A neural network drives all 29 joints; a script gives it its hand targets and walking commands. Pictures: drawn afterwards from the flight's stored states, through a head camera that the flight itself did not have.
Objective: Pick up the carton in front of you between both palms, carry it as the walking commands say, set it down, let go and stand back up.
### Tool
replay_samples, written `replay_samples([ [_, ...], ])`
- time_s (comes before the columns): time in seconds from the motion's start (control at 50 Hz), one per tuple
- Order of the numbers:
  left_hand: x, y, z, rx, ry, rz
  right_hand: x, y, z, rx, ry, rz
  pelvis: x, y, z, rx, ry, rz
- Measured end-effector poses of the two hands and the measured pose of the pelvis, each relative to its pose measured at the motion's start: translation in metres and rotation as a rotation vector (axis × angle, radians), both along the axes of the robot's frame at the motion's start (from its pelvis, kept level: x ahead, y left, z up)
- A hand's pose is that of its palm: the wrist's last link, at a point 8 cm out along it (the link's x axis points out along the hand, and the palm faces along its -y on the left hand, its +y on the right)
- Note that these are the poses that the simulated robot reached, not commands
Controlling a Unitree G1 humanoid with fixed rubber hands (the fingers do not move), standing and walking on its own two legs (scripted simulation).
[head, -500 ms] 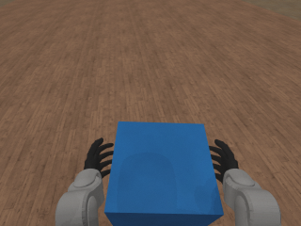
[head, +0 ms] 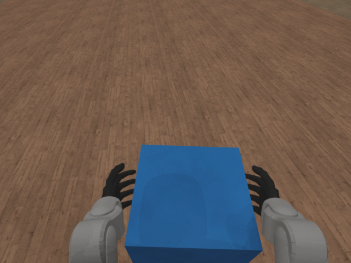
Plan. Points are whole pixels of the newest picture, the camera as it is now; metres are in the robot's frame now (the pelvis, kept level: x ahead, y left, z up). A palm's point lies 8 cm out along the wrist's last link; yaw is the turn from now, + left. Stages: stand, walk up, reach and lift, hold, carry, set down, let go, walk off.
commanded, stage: carry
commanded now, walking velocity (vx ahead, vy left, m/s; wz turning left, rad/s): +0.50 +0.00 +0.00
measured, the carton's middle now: (187, 215) +0.26 +0.01 +0.01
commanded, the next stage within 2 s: none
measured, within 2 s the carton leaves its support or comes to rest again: neither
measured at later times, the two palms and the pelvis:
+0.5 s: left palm (137, 113) +0.53 +0.14 +0.10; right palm (239, 114) +0.52 -0.16 +0.09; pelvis +0.28 -0.01 -0.01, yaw +0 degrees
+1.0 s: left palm (135, 108) +0.57 +0.16 +0.09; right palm (230, 107) +0.57 -0.14 +0.08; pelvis +0.33 +0.00 -0.01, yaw +1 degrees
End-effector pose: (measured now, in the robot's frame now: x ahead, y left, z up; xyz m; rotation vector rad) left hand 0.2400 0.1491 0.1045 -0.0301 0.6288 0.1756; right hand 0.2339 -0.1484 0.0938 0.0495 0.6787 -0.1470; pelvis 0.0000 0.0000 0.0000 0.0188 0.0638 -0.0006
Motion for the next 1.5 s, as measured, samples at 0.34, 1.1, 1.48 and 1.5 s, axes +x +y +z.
replay_samples([
  [0.34,0.206,0.014,-0.015,-0.05,0.041,-0.044,0.19,0.014,-0.002,-0.054,0.044,-0.044,0.193,0.019,0.013,-0.044,-0.01,-0.014],
  [1.1,0.323,0.01,-0.016,-0.017,0.001,0.014,0.326,0.01,-0.011,-0.022,0.005,0.017,0.323,0.004,-0.012,-0.035,-0.038,0.026],
  [1.48,0.304,0.025,-0.02,-0.002,0.027,0.028,0.312,0.025,-0.018,-0.028,0.03,0.039,0.304,0.015,-0.011,-0.025,-0.044,0.031],
  [1.5,0.303,0.025,-0.023,-0.001,0.033,0.026,0.311,0.025,-0.02,-0.033,0.037,0.04,0.304,0.015,-0.011,-0.024,-0.044,0.033],
])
